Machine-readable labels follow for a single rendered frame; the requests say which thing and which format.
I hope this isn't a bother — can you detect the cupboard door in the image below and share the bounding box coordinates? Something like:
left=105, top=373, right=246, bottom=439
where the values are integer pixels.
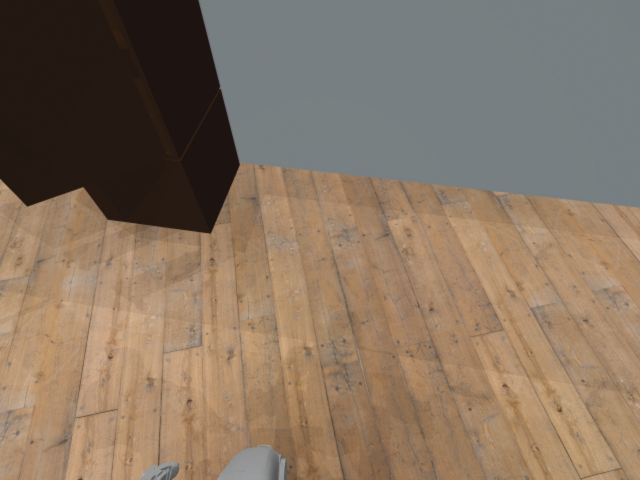
left=0, top=0, right=168, bottom=207

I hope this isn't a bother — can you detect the left robot thigh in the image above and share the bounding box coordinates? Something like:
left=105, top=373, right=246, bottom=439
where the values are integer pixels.
left=217, top=447, right=287, bottom=480

